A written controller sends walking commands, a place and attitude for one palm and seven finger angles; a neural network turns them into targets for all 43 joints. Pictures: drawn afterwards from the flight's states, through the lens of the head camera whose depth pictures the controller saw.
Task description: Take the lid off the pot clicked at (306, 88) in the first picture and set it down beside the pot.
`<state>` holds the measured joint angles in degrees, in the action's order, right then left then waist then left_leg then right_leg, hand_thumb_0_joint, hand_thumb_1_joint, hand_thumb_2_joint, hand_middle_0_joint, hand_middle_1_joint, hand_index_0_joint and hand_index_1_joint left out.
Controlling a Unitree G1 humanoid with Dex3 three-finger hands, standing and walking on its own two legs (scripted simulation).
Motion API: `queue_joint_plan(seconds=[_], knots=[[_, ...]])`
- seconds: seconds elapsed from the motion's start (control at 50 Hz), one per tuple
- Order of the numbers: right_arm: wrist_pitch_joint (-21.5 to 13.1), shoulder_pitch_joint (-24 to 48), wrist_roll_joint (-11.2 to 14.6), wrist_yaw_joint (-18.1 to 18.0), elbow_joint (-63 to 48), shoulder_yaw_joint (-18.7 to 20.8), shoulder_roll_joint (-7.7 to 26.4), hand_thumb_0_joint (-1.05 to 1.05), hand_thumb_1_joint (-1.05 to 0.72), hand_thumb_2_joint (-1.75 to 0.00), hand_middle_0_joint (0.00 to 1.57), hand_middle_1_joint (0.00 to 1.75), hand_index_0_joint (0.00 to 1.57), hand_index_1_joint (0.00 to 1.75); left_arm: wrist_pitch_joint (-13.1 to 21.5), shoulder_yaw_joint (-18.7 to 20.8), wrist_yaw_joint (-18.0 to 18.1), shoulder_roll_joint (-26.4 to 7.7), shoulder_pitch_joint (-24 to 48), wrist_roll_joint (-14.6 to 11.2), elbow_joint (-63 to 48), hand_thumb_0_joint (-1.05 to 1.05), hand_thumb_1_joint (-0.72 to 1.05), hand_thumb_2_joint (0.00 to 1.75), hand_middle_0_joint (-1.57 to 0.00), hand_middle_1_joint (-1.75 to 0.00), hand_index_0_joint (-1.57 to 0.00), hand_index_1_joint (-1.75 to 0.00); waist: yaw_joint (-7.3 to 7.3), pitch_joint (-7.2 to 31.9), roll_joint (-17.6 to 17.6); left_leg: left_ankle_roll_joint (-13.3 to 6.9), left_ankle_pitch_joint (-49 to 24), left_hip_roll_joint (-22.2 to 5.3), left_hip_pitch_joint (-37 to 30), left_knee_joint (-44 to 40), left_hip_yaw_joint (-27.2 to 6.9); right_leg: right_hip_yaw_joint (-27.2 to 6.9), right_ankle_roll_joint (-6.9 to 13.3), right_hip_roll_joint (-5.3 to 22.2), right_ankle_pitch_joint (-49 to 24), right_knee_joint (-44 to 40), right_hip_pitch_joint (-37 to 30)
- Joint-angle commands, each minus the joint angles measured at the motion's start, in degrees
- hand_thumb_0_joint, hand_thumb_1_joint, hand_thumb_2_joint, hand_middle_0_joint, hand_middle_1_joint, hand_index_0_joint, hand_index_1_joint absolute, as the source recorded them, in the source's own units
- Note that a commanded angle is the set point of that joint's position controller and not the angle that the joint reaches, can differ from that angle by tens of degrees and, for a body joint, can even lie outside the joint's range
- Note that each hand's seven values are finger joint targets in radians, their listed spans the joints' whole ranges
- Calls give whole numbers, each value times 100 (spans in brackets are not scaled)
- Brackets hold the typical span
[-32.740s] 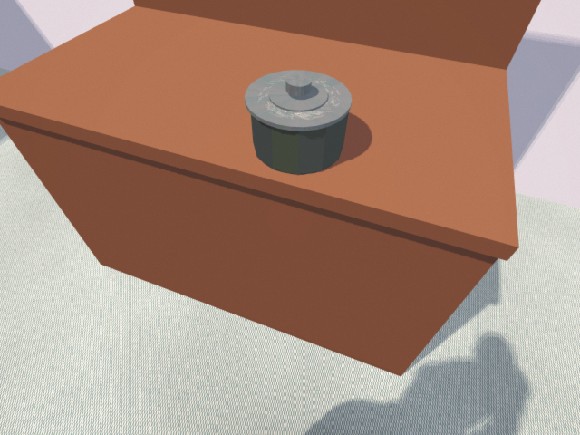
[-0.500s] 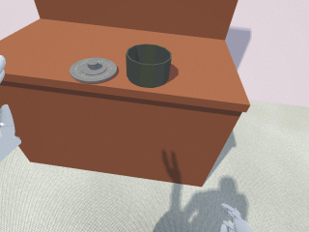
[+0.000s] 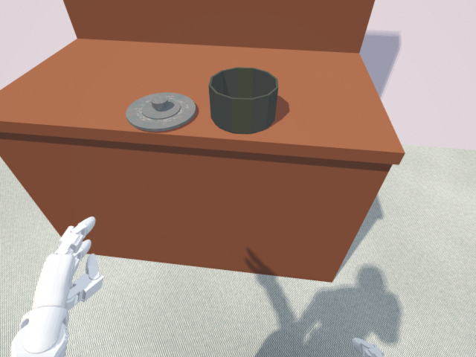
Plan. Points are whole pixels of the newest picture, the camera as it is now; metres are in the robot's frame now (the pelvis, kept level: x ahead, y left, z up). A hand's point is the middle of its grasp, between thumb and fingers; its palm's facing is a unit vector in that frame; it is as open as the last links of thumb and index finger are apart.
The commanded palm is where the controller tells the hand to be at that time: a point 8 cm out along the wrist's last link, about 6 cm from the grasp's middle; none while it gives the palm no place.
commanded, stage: stop stepping back and stand still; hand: left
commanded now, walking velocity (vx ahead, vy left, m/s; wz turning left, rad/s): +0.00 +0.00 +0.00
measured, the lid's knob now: (159, 102) +0.77 +0.24 +0.05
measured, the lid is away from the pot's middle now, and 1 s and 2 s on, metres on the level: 0.24 0.24 0.24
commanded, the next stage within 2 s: let the arm hang, fingers relaxed in 1.02 s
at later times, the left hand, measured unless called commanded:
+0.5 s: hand out of the picture +0.06 +0.14 -0.18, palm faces +0.05 -0.98 -0.20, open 7.3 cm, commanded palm none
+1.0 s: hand out of the picture +0.11 +0.09 -0.18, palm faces +0.07 -0.97 -0.21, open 7.2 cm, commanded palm none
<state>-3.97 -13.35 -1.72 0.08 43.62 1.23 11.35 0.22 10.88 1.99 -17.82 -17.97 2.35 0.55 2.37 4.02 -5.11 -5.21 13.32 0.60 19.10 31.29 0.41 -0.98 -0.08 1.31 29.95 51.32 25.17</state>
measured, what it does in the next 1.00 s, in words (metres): steps to the right: right foot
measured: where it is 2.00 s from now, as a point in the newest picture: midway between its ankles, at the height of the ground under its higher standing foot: outside the picture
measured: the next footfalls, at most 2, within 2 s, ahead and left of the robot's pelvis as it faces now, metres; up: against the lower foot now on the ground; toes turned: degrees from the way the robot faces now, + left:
right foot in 0.16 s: +0.05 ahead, -0.18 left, +0.00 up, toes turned +4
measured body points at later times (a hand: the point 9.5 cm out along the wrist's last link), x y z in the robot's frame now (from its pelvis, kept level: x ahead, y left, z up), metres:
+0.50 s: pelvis +0.03 -0.06 +0.00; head +0.08 -0.04 +0.44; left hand +0.06 +0.19 -0.16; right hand -0.01 -0.28 -0.15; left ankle +0.00 +0.04 -0.74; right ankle +0.01 -0.18 -0.73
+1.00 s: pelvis +0.06 -0.09 +0.00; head +0.09 -0.09 +0.45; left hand +0.11 +0.14 -0.16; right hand +0.07 -0.31 -0.16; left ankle +0.00 +0.04 -0.74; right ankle +0.01 -0.19 -0.74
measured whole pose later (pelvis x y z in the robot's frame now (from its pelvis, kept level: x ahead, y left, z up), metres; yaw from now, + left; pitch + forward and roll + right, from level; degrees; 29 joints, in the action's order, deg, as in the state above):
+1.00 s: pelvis +0.06 -0.09 +0.00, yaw +2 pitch +1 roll +0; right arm 0.5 -15.4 -0.8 -3.0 60.2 3.4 7.6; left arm 0.0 2.3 2.5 -8.7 -10.7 0.0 60.4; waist 1.2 -3.0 -0.3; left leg 0.6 20.1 -1.1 9.1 28.6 0.3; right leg -1.1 2.2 -2.8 19.8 28.1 8.9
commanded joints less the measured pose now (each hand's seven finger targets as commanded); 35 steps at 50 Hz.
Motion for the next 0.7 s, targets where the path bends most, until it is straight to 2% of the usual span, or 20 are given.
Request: queue_joint_plan(seconds=[0.0, 0.06, 0.1, 0.12, 0.14, 0.16, 0.18, 0.24, 0.28, 0.3, 0.32, 0.34, 0.36, 0.42, 0.44, 0.48, 0.5, 0.54, 0.6, 0.68], knots=[[82, -431, -96, -106, -286, 418, 1107, 0, -90, -90, 20, 30, 20, 30, -168, -611, -202, 159, 687, -34, 1528, 0, 90, 90, -20, -30, -20, -30, 236, -335, 1114, -766, -764, -1850, -494, -1260, -2255, -302, -98, 160, -354, 665, 937], [133, 14, -88, -140, -149, 309, 975, 0, -90, -90, 20, 30, 20, 30, -212, -645, -245, 18, 575, -73, 2606, 0, 90, 90, -20, -30, -20, -30, -163, -415, -316, -403, 137, -1438, 521, -1541, -1610, -218, -61, 185, -526, -441, -483], [175, 104, -22, -137, 36, 255, 813, 0, -90, -90, 20, 30, 20, 30, -167, -648, -239, -141, -123, -97, 3491, 0, 90, 90, -20, -30, -20, -30, -491, -233, -359, 17, 872, -825, 1182, -903, -927, -220, 47, 19, -1174, -1627, -1927], [192, -125, 35, -118, 140, 221, 489, 0, -90, -90, 20, 30, 20, 30, -88, -644, -198, -367, -274, -79, 3809, 0, 90, 90, -20, -30, -20, -30, -488, -153, 498, 233, 1282, -212, 1358, -68, -519, -1019, 248, 399, -767, -2418, -2087], [262, -265, 128, -106, 126, 201, 243, 0, -90, -90, 20, 30, 20, 30, -46, -660, -154, -662, -123, -99, 3920, 0, 90, 90, -20, -30, -20, -30, -347, -475, 1430, 372, 1537, 131, 1466, 900, -119, -2266, 626, 1250, 246, -3535, -1561], [331, -369, 128, -83, 228, 244, 342, 0, -90, -90, 20, 30, 20, 30, -41, -671, -124, -749, 107, -112, 4006, 0, 90, 90, -20, -30, -20, -30, -241, -633, 1203, 415, 1404, 131, 1088, 1729, -19, -2858, 1025, 1730, 1121, -4244, -859], [348, -500, 101, -46, 306, 297, 374, 0, -90, -90, 20, 30, 20, 30, -60, -702, -142, -661, 448, -105, 4069, 0, 90, 90, -20, -30, -20, -30, -21, -758, 620, 438, 1377, 170, 725, 2258, 67, -2495, 1155, 1616, 803, -4230, -351], [428, -972, 60, -94, 559, 354, 194, 0, -90, -90, 20, 30, 20, 30, 0, -643, -4, -50, 908, -60, 4288, 0, 90, 90, -20, -30, -20, -30, 248, -684, 1100, 289, 1232, -302, 277, 2247, -361, -1900, 1171, 1416, -61, -3801, 66], [387, -1551, 80, -102, 856, 285, 64, 0, -90, -90, 20, 30, 20, 30, -24, -677, -9, 126, 930, -97, 4546, 0, 90, 90, -20, -30, -20, -30, 401, -550, 787, 218, 799, -417, -679, 178, -379, -1088, 830, 1033, -573, -3079, 136], [343, -1702, 35, -125, 930, 279, 208, 0, -90, -90, 20, 30, 20, 30, -71, -720, -49, 333, 596, -168, 4672, 0, 90, 90, -20, -30, -20, -30, 225, -520, -256, 31, 373, -732, -799, -785, -1122, -532, 547, 360, -596, -2047, 242], [312, -1547, -20, -200, 865, 331, 559, 0, -90, -90, 20, 30, 20, 30, -103, -762, -109, 487, 234, -250, 4806, 0, 90, 90, -20, -30, -20, -30, -8, -478, -1241, -306, 225, -1558, -884, -1361, -2362, 132, 202, -111, -662, -1154, 445], [314, -1409, -30, -274, 778, 371, 675, 0, -90, -90, 20, 30, 20, 30, -105, -785, -132, 417, 299, -254, 4876, 0, 90, 90, -20, -30, -20, -30, -25, -637, -1162, -641, -85, -1952, -868, -1653, -2715, 126, 136, -138, -149, -623, 608], [322, -1309, -58, -303, 755, 337, 635, 0, -90, -90, 20, 30, 20, 30, -89, -795, -155, 401, 369, -261, 4937, 0, 90, 90, -20, -30, -20, -30, -30, -506, -361, -781, -15, -1909, -395, -1695, -2557, -192, 190, -111, -189, -483, 85], [192, -1331, -6, -354, 1032, 231, 354, 0, -90, -90, 20, 30, 20, 30, -28, -837, -165, 419, 571, -237, 5230, 0, 90, 90, -20, -30, -20, -30, -147, -259, -171, -435, -2870, -1406, -774, -1016, -1483, -57, 91, -55, -943, -1254, -570], [200, -1220, 46, -359, 1082, 209, 309, 0, -90, -90, 20, 30, 20, 30, -2, -855, -157, 439, 391, -259, 5354, 0, 90, 90, -20, -30, -20, -30, -234, -109, -40, -235, -3169, -1212, -786, -767, -1056, -38, 89, -45, -1446, -1922, -1083], [197, -1235, 136, -345, 1159, 208, 177, 0, -90, -90, 20, 30, 20, 30, 79, -838, -86, 261, 133, -271, 5601, 0, 90, 90, -20, -30, -20, -30, -212, 156, 607, 224, -2281, -633, -618, -314, -430, -503, 273, 320, -3645, -2421, -1958], [215, -1306, 146, -316, 1202, 204, 105, 0, -90, -90, 20, 30, 20, 30, 89, -851, -53, 176, 144, -279, 5647, 0, 90, 90, -20, -30, -20, -30, -151, 71, 779, 319, -1441, -489, -545, -348, -305, -615, 392, 559, -3916, -2497, -1970], [282, -1312, 120, -258, 1295, 207, -43, 0, -90, -90, 20, 30, 20, 30, 22, -868, -35, 171, 414, -246, 5650, 0, 90, 90, -20, -30, -20, -30, -75, -605, 354, 261, -294, -409, -352, -741, -396, -561, 399, 502, -2761, -2694, -1423], [277, -1258, 110, -290, 1415, 245, -33, 0, -90, -90, 20, 30, 20, 30, 56, -846, 27, 328, 166, -225, 5784, 0, 90, 90, -20, -30, -20, -30, -120, -243, 793, 259, -1993, -513, -844, -298, -219, -381, 366, 395, -4207, -2355, -1738], [323, -1128, 131, -306, 1537, 262, -64, 0, -90, -90, 20, 30, 20, 30, 58, -809, 82, 358, 183, -227, 5827, 0, 90, 90, -20, -30, -20, -30, -101, -293, 860, 332, -1825, -462, -901, -254, -100, -440, 353, 478, -4721, -2397, -1880]])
